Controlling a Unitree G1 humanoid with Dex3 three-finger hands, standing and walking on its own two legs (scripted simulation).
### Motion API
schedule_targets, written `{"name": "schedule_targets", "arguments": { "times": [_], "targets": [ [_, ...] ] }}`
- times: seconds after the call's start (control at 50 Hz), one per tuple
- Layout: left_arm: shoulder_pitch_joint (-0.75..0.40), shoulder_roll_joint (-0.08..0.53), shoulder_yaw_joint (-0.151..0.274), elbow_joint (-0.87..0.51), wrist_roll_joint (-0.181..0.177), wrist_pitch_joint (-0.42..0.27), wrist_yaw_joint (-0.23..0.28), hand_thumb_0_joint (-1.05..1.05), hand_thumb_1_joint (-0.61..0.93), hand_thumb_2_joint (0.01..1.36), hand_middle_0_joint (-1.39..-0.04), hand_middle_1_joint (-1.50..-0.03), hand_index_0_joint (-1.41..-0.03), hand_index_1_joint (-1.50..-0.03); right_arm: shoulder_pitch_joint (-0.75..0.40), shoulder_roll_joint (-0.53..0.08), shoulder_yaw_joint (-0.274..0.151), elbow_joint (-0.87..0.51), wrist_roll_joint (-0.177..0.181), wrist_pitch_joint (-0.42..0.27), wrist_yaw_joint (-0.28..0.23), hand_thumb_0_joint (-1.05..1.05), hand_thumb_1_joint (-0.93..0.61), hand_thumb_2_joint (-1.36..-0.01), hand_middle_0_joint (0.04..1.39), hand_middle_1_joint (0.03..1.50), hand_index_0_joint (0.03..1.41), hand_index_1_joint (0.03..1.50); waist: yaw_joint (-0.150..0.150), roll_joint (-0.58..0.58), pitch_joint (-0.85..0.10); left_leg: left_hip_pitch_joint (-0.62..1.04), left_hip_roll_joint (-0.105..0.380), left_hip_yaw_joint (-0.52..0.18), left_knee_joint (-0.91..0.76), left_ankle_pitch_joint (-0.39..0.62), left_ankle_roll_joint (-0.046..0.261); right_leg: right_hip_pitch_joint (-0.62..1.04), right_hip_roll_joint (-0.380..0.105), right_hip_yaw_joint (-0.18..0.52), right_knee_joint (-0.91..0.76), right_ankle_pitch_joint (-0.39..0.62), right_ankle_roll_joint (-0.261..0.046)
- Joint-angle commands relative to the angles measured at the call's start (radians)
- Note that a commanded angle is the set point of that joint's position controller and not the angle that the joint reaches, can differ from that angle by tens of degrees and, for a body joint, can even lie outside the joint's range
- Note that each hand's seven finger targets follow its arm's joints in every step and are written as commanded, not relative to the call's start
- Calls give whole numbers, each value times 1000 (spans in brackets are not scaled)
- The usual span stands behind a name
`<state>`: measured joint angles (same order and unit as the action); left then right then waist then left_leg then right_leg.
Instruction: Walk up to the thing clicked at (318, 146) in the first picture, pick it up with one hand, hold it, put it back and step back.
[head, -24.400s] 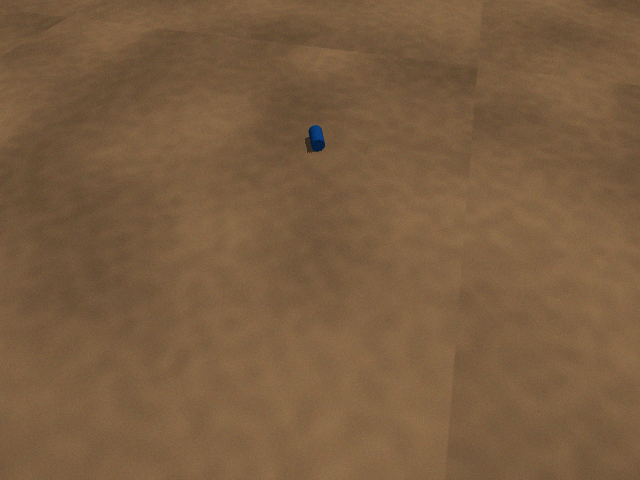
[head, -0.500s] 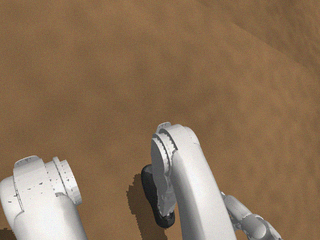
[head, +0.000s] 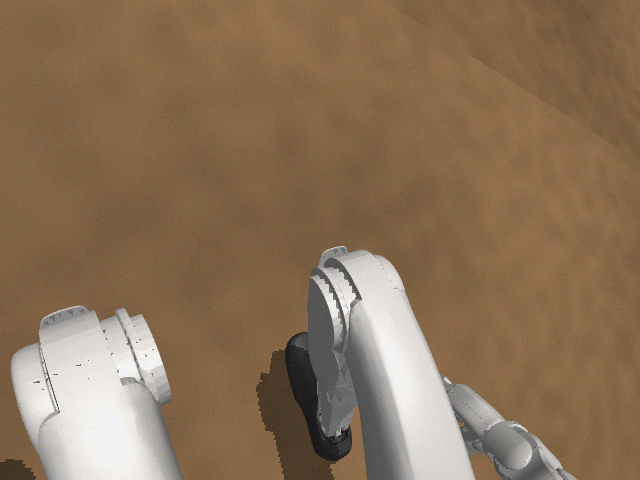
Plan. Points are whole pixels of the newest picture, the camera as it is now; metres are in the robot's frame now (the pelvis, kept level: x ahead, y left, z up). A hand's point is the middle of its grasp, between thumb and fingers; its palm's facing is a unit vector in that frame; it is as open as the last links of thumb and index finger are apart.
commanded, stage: close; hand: left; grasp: from above
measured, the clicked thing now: out of the picture +0.41 +0.41 -0.25
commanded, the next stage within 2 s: settle in 0.78 s
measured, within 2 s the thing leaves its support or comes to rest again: leaves its support in 1.20 s
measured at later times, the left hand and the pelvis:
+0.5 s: hand out of the picture +0.40 +0.39 -0.22, palm faces -0.45 -0.14 -0.88, open 10.0 cm; pelvis +0.00 +0.00 +0.00, yaw +0 degrees
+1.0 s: hand out of the picture +0.40 +0.39 -0.21, palm faces -0.45 -0.14 -0.88, open 9.9 cm; pelvis +0.00 +0.00 +0.00, yaw +0 degrees
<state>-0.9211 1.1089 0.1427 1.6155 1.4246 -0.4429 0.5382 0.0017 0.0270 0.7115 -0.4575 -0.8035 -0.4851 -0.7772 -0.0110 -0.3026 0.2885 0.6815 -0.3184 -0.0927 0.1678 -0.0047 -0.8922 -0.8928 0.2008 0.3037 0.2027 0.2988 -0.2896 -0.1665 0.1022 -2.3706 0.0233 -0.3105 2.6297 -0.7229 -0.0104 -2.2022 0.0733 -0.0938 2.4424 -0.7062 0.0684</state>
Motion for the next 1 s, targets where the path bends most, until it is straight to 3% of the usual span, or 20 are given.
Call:
{"name": "schedule_targets", "arguments": {
  "times": [0.0,0.04,0.12,0.18,0.38,0.44,0.48,0.54,0.6,0.66,0.68,0.7,0.72,0.74,0.82,0.86,0.9,0.94,0.96,0.98],
  "targets": [
    [-212,293,37,-83,-19,16,36,0,160,728,-540,-800,-569,-770,115,-329,-105,-24,12,6,-18,0,-893,-897,200,300,199,300,-15,576,-596,546,26,140,-306,242,-1,206,22,-168,-152,262,-80],
    [-210,260,23,-81,-26,16,34,0,180,725,-561,-787,-587,-759,120,-330,-112,-23,7,3,-15,0,-893,-897,200,300,199,300,-24,568,-572,539,25,143,-305,237,0,203,23,-170,-155,264,-77],
    [-260,286,26,-137,-33,12,26,0,218,700,-592,-768,-620,-739,122,-336,-112,-19,12,-1,-16,0,-895,-898,199,300,199,300,-21,587,-591,544,23,142,-314,228,-3,201,22,-169,-159,254,-79],
    [-198,286,34,-65,-32,16,24,0,246,693,-618,-747,-644,-720,127,-336,-105,-34,13,-1,-17,0,-893,-898,199,300,199,300,-26,551,-571,518,22,147,-298,223,4,217,21,-165,-163,259,-73],
    [-194,274,33,-68,-52,3,17,0,354,703,-705,-727,-728,-703,116,-328,-98,-24,12,1,-21,0,-894,-898,199,300,199,300,-18,519,-567,502,23,141,-299,203,7,209,24,-166,-172,236,-74],
    [-208,306,46,-78,-38,2,21,0,347,707,-718,-700,-733,-684,132,-331,-97,-31,11,5,-24,0,-895,-899,199,300,199,300,-19,540,-597,510,24,145,-296,221,7,232,22,-160,-171,257,-74],
    [-174,277,36,-41,-45,4,18,0,379,699,-739,-689,-755,-672,131,-328,-99,-28,8,3,-21,0,-895,-898,199,300,199,300,-21,524,-565,503,23,147,-292,216,9,219,22,-162,-167,249,-74],
    [-218,302,47,-93,-43,-4,19,0,388,711,-753,-684,-765,-671,134,-338,-101,-29,9,10,-26,0,-894,-898,199,300,199,300,-20,552,-589,519,24,143,-306,226,4,227,23,-167,-170,252,-76],
    [-199,273,30,-74,-39,-1,19,0,421,714,-769,-697,-785,-680,142,-335,-100,-30,3,12,-25,0,-894,-898,199,300,199,300,-32,545,-563,514,22,147,-299,229,7,220,22,-168,-167,261,-72],
    [-182,275,36,-52,-42,0,19,0,425,715,-779,-682,-791,-669,130,-327,-97,-24,5,13,-28,0,-892,-898,199,300,199,300,-17,539,-581,524,24,144,-300,226,6,221,25,-165,-173,249,-76],
    [-194,266,23,-64,-40,0,17,0,421,723,-781,-689,-792,-677,138,-336,-94,-29,-1,11,-26,0,-896,-899,199,300,199,300,-38,543,-562,518,23,147,-293,234,9,221,22,-168,-169,265,-70],
    [-201,256,22,-69,-53,-3,17,0,431,730,-781,-690,-792,-677,130,-332,-98,-29,4,10,-25,0,-893,-897,199,300,199,300,-30,531,-562,517,23,142,-299,224,8,214,20,-170,-163,256,-75],
    [-172,259,19,-32,-38,4,18,0,441,737,-797,-707,-808,-695,132,-329,-92,-25,3,10,-26,0,-897,-899,199,300,199,300,-29,527,-548,508,23,145,-295,215,10,214,23,-167,-169,252,-73],
    [-171,246,10,-37,-43,5,16,0,459,736,-815,-683,-824,-674,124,-317,-85,-33,2,7,-24,0,-895,-899,199,300,199,300,-31,516,-547,493,22,149,-289,194,12,216,22,-159,-176,237,-72],
    [-225,291,32,-101,-49,6,17,0,469,734,-836,-657,-839,-654,124,-335,-102,-30,10,6,-29,0,-897,-900,199,300,199,300,-17,546,-591,517,22,147,-301,202,6,220,21,-162,-175,236,-77],
    [-195,264,27,-66,-48,7,16,0,477,734,-837,-661,-842,-657,132,-333,-100,-29,6,10,-28,0,-897,-900,199,300,199,300,-27,522,-564,495,22,146,-300,202,8,217,23,-165,-175,241,-74],
    [-233,288,40,-123,-47,4,16,0,470,767,-867,-724,-887,-707,137,-337,-105,-21,6,13,-31,0,-912,-901,200,300,200,300,-17,551,-602,529,21,145,-303,226,5,221,22,-166,-174,256,-75],
    [-221,275,24,-85,-43,14,2,0,473,749,-867,-733,-888,-714,132,-331,-107,-35,9,7,-26,0,-916,-902,200,300,199,300,-22,575,-592,540,22,150,-302,221,5,208,17,-162,-163,251,-78],
    [-208,288,44,-86,-50,18,2,0,476,780,-880,-727,-894,-715,134,-324,-102,-28,13,10,-27,0,-916,-903,200,300,199,300,-15,558,-585,521,23,148,-303,215,5,209,19,-163,-169,246,-76],
    [-263,296,42,-170,-54,12,0,0,478,774,-889,-704,-900,-695,144,-335,-114,-28,15,9,-26,0,-916,-903,200,300,200,300,-15,589,-606,534,18,153,-305,227,2,216,15,-161,-164,259,-77]
  ]
}}
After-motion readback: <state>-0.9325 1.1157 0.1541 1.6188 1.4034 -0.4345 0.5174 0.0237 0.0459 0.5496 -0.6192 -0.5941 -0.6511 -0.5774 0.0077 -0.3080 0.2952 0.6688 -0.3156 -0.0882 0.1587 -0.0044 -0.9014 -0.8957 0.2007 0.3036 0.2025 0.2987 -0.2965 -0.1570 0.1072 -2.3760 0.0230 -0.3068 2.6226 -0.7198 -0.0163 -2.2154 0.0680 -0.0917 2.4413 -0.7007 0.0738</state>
